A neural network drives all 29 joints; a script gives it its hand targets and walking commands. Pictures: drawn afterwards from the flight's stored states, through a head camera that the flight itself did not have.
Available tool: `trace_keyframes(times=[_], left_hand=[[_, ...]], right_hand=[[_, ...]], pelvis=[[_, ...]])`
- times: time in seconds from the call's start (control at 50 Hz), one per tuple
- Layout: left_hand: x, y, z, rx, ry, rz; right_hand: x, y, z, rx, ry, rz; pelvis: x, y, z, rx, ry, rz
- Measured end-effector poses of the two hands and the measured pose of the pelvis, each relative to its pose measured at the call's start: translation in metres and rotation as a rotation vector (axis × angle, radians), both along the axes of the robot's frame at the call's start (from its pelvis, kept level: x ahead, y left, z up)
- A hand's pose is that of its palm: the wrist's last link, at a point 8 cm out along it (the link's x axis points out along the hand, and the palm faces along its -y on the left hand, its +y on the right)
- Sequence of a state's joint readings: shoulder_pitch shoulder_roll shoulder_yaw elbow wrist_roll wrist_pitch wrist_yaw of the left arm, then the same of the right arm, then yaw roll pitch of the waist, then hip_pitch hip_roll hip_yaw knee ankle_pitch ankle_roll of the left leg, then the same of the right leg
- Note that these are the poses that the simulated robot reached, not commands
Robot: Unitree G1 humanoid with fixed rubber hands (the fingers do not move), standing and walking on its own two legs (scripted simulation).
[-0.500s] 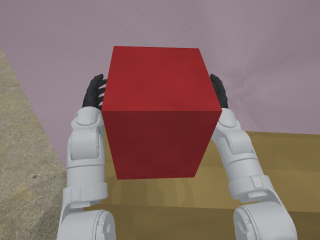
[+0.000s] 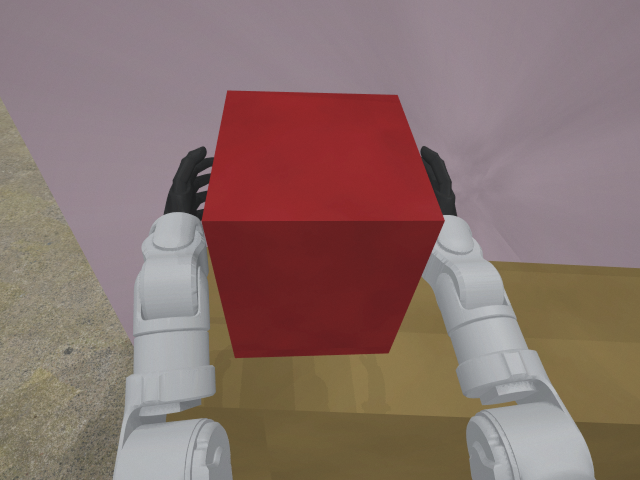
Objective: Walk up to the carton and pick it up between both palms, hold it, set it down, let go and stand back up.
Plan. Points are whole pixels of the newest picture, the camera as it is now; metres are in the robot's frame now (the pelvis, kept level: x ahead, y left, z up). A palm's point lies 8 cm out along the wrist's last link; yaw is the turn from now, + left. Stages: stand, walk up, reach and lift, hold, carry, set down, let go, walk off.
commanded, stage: hold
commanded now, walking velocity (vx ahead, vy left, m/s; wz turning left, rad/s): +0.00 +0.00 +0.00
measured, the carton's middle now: (313, 230) +0.37 +0.00 +0.15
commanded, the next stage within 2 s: none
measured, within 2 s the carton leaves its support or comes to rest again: neither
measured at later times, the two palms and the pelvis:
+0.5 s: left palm (183, 216) +0.36 +0.15 +0.18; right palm (435, 215) +0.36 -0.14 +0.18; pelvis +0.00 +0.00 +0.00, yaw +0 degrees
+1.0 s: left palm (184, 218) +0.36 +0.15 +0.18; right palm (436, 215) +0.36 -0.15 +0.18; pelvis +0.00 +0.00 +0.00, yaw +0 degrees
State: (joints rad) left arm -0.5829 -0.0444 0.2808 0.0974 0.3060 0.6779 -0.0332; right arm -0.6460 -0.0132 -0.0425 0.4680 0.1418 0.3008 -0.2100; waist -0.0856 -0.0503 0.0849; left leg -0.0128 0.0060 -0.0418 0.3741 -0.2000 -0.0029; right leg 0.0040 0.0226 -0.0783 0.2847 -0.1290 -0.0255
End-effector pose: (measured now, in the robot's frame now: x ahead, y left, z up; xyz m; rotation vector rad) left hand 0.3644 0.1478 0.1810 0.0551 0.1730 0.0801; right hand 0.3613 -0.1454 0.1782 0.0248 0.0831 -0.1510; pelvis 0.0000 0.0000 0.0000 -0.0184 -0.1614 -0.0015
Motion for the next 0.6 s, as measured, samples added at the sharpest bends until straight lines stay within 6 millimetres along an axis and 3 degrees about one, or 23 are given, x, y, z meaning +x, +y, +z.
trace_keyframes(times=[0.6], left_hand=[[-0.0023,0.0005,0.0019,0.007,-0.002,0.001]], right_hand=[[-0.0019,0.0008,0.0007,0.005,-0.006,0.005]], pelvis=[[-0.0003,0.0009,-0.0001,0.000,-0.004,0.000]])
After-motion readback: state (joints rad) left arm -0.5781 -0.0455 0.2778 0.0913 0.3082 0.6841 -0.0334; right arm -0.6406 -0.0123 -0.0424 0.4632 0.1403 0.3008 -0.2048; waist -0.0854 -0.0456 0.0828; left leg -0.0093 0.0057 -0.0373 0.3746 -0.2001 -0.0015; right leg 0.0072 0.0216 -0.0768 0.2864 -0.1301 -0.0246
